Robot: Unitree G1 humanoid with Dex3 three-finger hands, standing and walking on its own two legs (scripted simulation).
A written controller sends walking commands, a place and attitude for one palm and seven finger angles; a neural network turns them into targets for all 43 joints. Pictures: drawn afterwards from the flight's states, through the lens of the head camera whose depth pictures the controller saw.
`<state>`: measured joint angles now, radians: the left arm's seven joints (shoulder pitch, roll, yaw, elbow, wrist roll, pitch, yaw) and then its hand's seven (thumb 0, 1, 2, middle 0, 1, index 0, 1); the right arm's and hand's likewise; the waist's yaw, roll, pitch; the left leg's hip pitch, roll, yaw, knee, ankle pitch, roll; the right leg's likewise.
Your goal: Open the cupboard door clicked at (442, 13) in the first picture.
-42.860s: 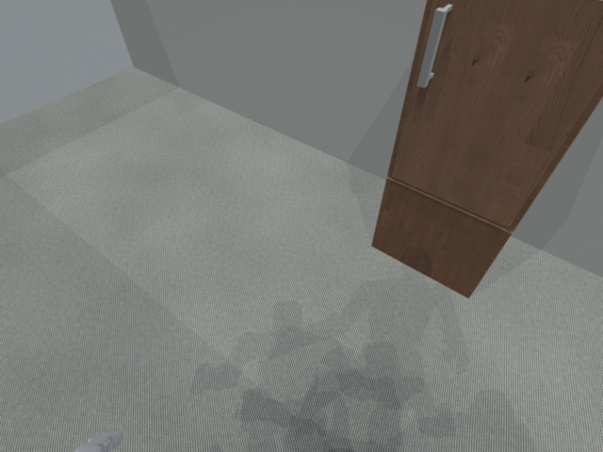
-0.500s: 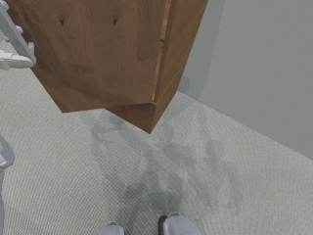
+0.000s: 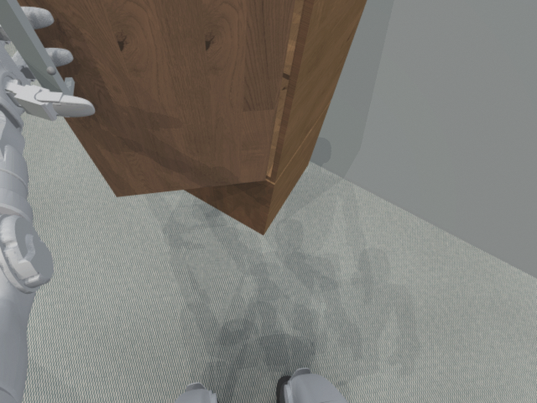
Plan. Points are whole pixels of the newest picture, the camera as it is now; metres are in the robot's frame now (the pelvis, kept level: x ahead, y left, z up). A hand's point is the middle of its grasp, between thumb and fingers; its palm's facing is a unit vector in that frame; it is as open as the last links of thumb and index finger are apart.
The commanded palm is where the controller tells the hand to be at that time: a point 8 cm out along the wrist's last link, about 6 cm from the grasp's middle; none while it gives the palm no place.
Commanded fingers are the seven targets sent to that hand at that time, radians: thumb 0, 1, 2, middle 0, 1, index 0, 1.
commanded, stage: slide the fingers in behind the handle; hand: left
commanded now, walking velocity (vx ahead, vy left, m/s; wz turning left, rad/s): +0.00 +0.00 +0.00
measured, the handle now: (40, 48) +0.58 +0.24 +0.14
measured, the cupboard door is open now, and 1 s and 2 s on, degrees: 40 40 80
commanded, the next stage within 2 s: close the thumb around the handle in 0.16 s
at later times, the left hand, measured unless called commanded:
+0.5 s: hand (59, 70) +0.54 +0.22 +0.14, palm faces +0.06 -1.00 +0.00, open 12.3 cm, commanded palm +0.52 +0.26 +0.13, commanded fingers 0.00 0.23 0.61 -0.35 -1.28 -0.35 -1.28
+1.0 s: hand (55, 69) +0.54 +0.22 +0.14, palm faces +0.05 -1.00 +0.00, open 5.5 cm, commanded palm +0.51 +0.27 +0.13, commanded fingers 0.00 0.90 0.90 -0.40 -1.35 -0.40 -1.35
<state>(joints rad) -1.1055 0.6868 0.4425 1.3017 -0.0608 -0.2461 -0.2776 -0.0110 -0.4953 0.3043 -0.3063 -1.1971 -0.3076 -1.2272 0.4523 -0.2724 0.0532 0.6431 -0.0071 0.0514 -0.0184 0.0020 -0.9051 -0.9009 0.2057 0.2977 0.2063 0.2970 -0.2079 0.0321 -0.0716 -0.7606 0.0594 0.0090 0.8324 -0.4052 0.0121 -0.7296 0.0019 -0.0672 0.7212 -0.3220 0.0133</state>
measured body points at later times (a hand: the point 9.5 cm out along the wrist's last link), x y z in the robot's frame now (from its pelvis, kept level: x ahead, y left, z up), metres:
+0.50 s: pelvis +0.00 -0.01 +0.00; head +0.12 +0.01 +0.43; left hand +0.53 +0.27 +0.14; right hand -0.04 -0.27 -0.10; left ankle -0.01 +0.11 -0.70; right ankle +0.00 -0.13 -0.70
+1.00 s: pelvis +0.00 -0.01 +0.00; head +0.12 +0.01 +0.44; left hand +0.53 +0.27 +0.15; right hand -0.03 -0.27 -0.10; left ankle -0.01 +0.11 -0.70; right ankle +0.00 -0.13 -0.70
